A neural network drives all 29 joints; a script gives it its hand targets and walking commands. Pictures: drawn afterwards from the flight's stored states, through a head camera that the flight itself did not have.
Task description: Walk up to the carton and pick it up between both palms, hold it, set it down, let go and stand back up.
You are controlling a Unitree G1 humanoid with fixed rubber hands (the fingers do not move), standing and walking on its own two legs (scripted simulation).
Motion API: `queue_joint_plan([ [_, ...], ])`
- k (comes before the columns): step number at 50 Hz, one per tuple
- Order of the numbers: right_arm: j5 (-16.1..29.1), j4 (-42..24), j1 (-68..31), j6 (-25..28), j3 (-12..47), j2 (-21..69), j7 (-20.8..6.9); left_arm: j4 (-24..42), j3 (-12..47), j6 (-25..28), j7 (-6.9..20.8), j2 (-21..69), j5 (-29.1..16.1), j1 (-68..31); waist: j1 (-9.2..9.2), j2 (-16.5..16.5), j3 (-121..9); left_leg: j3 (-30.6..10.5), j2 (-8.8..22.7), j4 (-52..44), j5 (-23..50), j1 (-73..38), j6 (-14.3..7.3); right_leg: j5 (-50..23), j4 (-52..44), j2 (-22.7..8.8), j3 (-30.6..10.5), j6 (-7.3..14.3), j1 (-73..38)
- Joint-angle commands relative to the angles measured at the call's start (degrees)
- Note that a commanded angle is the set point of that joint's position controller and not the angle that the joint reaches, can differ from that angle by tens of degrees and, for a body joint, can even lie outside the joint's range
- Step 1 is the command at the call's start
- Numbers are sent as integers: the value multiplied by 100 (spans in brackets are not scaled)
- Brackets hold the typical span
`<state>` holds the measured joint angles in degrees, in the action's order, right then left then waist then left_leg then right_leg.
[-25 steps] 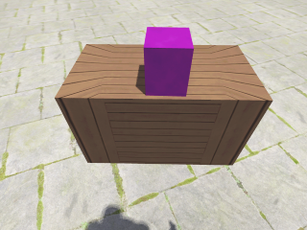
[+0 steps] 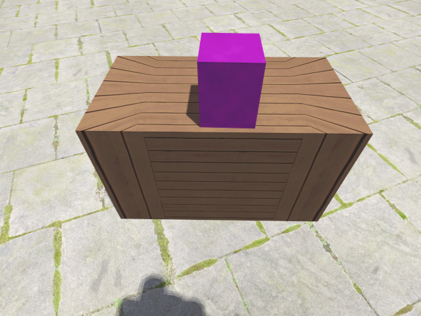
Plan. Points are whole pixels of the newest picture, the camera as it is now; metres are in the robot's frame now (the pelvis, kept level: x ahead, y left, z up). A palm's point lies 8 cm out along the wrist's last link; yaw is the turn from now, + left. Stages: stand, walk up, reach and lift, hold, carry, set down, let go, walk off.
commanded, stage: stand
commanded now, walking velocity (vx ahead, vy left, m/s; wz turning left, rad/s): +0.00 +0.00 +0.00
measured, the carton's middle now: (228, 81) +0.87 -0.02 -0.01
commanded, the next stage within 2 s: walk up in 0.34 s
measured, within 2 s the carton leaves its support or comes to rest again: neither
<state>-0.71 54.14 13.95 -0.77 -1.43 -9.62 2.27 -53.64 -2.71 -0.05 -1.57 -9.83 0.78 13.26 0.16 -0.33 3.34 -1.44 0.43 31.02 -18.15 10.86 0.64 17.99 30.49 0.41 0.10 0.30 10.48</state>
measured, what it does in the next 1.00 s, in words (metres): steps on the spot: left foot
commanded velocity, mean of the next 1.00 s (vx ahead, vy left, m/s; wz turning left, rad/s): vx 0.24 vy -0.01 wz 0.00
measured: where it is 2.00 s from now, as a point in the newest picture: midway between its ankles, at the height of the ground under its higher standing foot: (211, 280)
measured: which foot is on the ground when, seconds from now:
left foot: down 0.00-0.70, up 0.72-0.94, down 0.96-1.00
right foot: down 0.00-0.98, up 1.00-1.00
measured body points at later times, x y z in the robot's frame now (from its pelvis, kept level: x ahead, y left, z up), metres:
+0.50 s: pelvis -0.02 +0.00 +0.01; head -0.01 +0.00 +0.46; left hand -0.01 +0.21 -0.16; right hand +0.00 -0.23 -0.15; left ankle -0.01 +0.13 -0.73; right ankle -0.02 -0.12 -0.73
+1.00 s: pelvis +0.04 +0.04 +0.00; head +0.04 +0.07 +0.45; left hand -0.04 +0.27 -0.17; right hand +0.17 -0.20 -0.11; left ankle +0.06 +0.15 -0.74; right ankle -0.01 -0.12 -0.73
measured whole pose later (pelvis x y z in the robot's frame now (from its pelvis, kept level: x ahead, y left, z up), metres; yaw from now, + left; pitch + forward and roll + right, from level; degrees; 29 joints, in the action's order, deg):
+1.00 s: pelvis +0.04 +0.04 +0.00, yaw +2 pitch +0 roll -1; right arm -2.1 54.8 8.9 4.9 -2.9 -10.6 -0.9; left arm -66.2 -4.9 2.5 -0.4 -11.1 1.3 23.2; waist 2.2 -3.4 -1.0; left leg 4.5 2.1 31.8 -13.0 17.2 -1.1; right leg 22.5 31.5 -2.9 0.7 0.4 9.1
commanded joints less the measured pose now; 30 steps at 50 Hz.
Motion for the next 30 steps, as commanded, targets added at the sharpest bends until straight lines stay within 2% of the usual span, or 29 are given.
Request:
queue_joint_plan([
  [1, -34, -88, 102, 100, -118, -621, 15, 50, -171, 37, -84, -633, 13, 91, 9, -61, 84, -367, 302, -778, 1539, 306, -239, -1484, -527, -346, -344, 133, -328],
  [2, -23, -62, 158, 92, -145, -694, 29, 1, -150, 37, -69, -569, 22, 121, 1, -151, -281, -372, 251, -719, 1342, -41, -218, -1245, -643, -359, -447, 204, -114],
  [3, -24, -30, -91, 85, -179, -840, 16, -24, -128, 26, -58, -620, 38, 167, 105, -164, -19, -352, 257, -783, 1107, -41, -221, -942, -744, -371, -452, 193, 180],
  [4, -2, 25, 224, 105, -121, -609, 29, -83, -79, 45, -66, -412, 1, 175, -45, -422, -180, -368, 288, -717, 1266, -210, -219, -1072, -753, -371, -366, 201, 34],
  [5, -3, 172, 444, 87, -122, -502, 53, -215, -69, 58, -78, -394, 11, 285, -44, 64, -66, -311, 295, -715, 1587, -187, -205, -1308, -698, -437, -461, 204, -30],
  [7, -13, 242, 267, 73, -53, -370, 50, -331, -95, 23, -104, -466, -29, 369, 69, 251, 23, -399, 329, -880, 1317, 197, -273, -1039, -709, -358, -407, 160, -129],
  [8, -14, 238, 269, 95, -88, -546, 50, -295, -106, 7, -98, -533, -26, 155, 19, 217, 156, -381, 294, -913, 1229, 251, -236, -1148, -765, -399, -442, 224, -125],
  [9, -7, 248, 70, 103, -55, -456, 50, -348, -133, 0, -103, -556, -36, 133, 63, -36, 269, -392, 315, -827, 1520, 9, -288, -1407, -736, -403, -420, 176, 75],
  [10, -11, 276, 262, 93, -65, -586, 58, -348, -115, -2, -90, -501, -1, 201, 35, -133, 128, -358, 297, -866, 1607, -82, -254, -1372, -809, -442, -503, 216, 113],
  [12, -2, 394, 272, 105, -74, -446, 39, -539, -107, 27, -67, -362, 11, 231, 18, 26, 58, -409, 334, -941, 1534, -92, -228, -1111, -841, -409, -434, 225, 31],
  [13, 28, 462, 573, 120, -48, -368, 18, -539, -129, 60, -82, -453, 18, 308, -91, -240, -60, -523, 395, -971, 1406, -66, -274, -1298, -765, -400, -368, 197, -266],
  [14, 0, 580, 599, 107, -32, -343, 36, -655, -65, 22, -43, -133, -16, 428, 1, 18, 134, -437, 370, -977, 1395, 28, -244, -1209, -774, -358, -316, 143, -168],
  [15, -31, 568, 395, 79, -94, -452, 60, -720, -36, 32, -80, -83, -10, 637, 96, 92, 101, -416, 328, -909, 1497, -53, -272, -1434, -801, -436, -465, 164, -184],
  [16, -12, 485, 200, 58, -120, -458, 103, -745, 2, 24, -124, 0, -46, 498, 67, -221, 292, -426, 375, -985, 1293, -116, -291, -1152, -928, -397, -406, 181, 158],
  [17, -23, 489, 271, 68, -96, -457, 50, -802, 7, 19, -149, -24, -32, 448, -23, -238, 361, -404, 335, -1006, 1160, -30, -246, -1131, -950, -407, -456, 174, 4],
  [18, -23, 580, 354, 50, -76, -377, 14, -766, -60, 36, -147, -303, 29, 415, -29, 130, 232, -334, 237, -931, 1095, 76, -164, -1020, -1044, -457, -556, 238, -126],
  [19, -42, 619, 375, 65, -99, -462, 27, -668, -63, 32, -89, -401, 34, 270, -15, 213, 301, -313, 276, -935, 1169, 34, -206, -1270, -948, -494, -570, 243, -101],
  [20, 4, 671, 398, 90, -68, -340, 39, -658, -77, 45, -84, -320, -12, 240, -58, 120, 192, -345, 233, -1026, 1099, 14, -218, -1171, -941, -484, -458, 226, -107],
  [21, -22, 748, 365, 89, -75, -321, 65, -689, -46, 75, -62, -244, -2, 273, -22, 173, 153, -300, 266, -970, 1264, -72, -194, -1229, -905, -460, -503, 212, -167],
  [22, -14, 723, 435, 103, -118, -559, 70, -769, -62, 68, -81, -374, 35, 383, -33, 265, -81, -315, 271, -922, 1356, -392, -176, -1235, -974, -522, -631, 310, -7],
  [23, 18, 752, 436, 90, -47, -231, 61, -876, -69, 58, -65, -363, 16, 491, -14, 307, -22, -398, 292, -962, 1324, -413, -192, -1115, -970, -432, -495, 254, 92],
  [24, 31, 766, 454, 108, -18, -203, 48, -848, -117, 57, -78, -463, 9, 425, -47, 276, -147, -439, 330, -1049, 975, -329, -228, -994, -891, -336, -359, 206, -68],
  [25, 12, 815, 417, 99, 2, -103, 50, -911, -118, 46, -59, -368, 4, 310, -17, 76, 389, -474, 299, -1109, 958, 141, -198, -936, -917, -362, -387, 199, -38],
  [26, 13, 830, 577, 60, -20, -212, 44, -1041, -8, 44, -66, -151, 6, 623, -13, 56, 144, -419, 269, -1093, 769, -219, -209, -768, -985, -326, -441, 180, 84],
  [27, 133, 577, 158, 67, -290, -998, 129, -716, -170, -61, -167, -690, -38, 153, -177, -98, 824, -451, 732, -83, 3950, 46, -193, -2879, -62, -504, -345, 119, 610],
  [28, -11, 702, 801, 77, -254, -948, -55, -803, -196, -17, 22, -519, -40, 1000, 15, 280, -862, -836, 620, -976, -3207, 117, -407, 3195, -629, -415, -574, 296, 323],
  [29, -10, 741, 418, 19, -228, -755, -96, -746, -113, -20, 94, -444, 44, 422, -105, 368, 87, -685, 420, -873, -3303, 549, -360, 3111, -253, -336, -476, 190, 939],
  [30, -32, 629, 224, -24, -207, -715, -127, -634, -81, -37, 108, -318, 74, 480, 30, 596, 344, -915, 523, -989, -3618, 1191, -428, 3163, -234, -347, -545, 226, 1077],
])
